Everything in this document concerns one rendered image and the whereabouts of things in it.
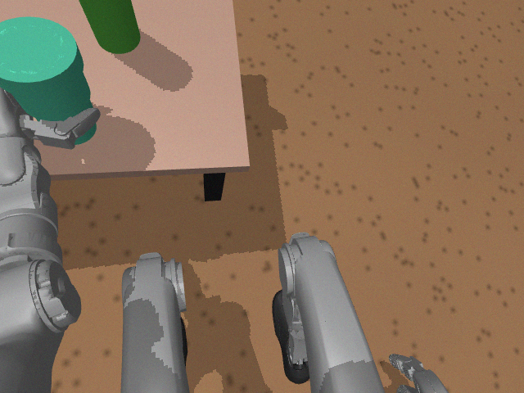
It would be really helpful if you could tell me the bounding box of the right robot hand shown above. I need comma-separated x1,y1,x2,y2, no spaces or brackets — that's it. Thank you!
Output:
389,354,449,393

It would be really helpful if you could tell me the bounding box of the left robot arm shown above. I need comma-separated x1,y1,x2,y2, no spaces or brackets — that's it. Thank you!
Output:
0,137,81,393

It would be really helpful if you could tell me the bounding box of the left robot hand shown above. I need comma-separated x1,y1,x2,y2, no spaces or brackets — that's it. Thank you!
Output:
0,87,101,150

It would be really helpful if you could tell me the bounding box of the coffee table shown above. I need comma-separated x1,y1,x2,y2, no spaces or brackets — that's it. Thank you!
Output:
0,0,250,201

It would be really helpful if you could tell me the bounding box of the right robot foot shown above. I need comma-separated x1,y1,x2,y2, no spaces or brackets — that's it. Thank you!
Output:
272,290,309,384

